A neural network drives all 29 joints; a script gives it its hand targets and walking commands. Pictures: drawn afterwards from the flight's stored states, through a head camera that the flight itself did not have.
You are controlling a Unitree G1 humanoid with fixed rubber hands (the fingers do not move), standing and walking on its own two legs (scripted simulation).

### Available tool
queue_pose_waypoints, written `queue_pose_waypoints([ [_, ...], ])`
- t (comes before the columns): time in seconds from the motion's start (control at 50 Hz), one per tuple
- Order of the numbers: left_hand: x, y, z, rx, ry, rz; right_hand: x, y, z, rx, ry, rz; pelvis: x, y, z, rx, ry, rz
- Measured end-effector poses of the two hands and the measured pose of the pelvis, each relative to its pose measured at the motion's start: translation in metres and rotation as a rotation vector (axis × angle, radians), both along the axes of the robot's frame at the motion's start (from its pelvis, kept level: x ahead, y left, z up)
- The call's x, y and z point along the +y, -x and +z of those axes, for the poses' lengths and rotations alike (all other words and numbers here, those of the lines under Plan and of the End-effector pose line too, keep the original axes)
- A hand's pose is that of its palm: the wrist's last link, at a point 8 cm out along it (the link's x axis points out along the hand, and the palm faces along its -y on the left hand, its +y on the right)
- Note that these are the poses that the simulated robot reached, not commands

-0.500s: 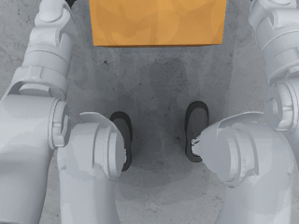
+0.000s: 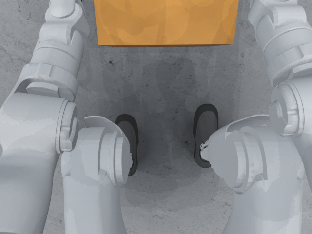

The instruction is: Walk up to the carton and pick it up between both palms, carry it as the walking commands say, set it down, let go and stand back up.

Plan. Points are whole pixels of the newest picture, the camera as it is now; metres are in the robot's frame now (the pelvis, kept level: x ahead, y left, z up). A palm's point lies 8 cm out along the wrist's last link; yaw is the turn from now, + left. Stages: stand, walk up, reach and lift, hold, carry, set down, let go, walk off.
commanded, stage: reach and lift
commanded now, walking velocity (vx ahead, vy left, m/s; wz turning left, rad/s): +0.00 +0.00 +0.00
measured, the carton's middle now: (164, 5) +0.52 -0.01 -0.27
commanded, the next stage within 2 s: none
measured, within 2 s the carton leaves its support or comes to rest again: leaves its support in 0.66 s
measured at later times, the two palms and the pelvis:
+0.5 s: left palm out of the picture +0.54 +0.16 -0.20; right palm out of the picture +0.55 -0.18 -0.20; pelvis +0.01 +0.00 -0.01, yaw +0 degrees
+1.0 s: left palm out of the picture +0.54 +0.16 -0.15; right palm out of the picture +0.55 -0.18 -0.14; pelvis +0.00 +0.00 +0.00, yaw +1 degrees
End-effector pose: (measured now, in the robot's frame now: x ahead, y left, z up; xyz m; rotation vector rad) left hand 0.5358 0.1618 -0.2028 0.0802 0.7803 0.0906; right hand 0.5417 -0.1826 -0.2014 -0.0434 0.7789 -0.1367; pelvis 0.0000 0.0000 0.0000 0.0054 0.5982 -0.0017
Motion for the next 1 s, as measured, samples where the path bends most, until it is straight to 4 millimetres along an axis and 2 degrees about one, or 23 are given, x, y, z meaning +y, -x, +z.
queue_pose_waypoints([
  [0.34,0.001,-0.004,0.001,0.041,0.028,-0.029,-0.002,-0.005,0.002,0.046,-0.01,0.058,-0.003,-0.006,-0.01,-0.016,-0.005,0.004],
  [0.62,-0.001,-0.002,0.004,0.053,0.016,-0.033,-0.001,-0.003,0.006,0.057,0.002,0.045,-0.002,-0.011,-0.009,0.013,0.001,0.007],
  [0.76,-0.005,-0.001,0.018,0.021,0.013,-0.009,-0.002,-0.001,0.021,0.019,0.011,0.006,-0.001,-0.007,-0.007,0.013,0.005,0.009],
  [1.0,-0.004,-0.007,0.057,-0.026,0.001,0.02,0.001,-0.004,0.057,-0.032,0.009,-0.005,-0.001,0.003,0.001,0.027,0.002,0.012],
])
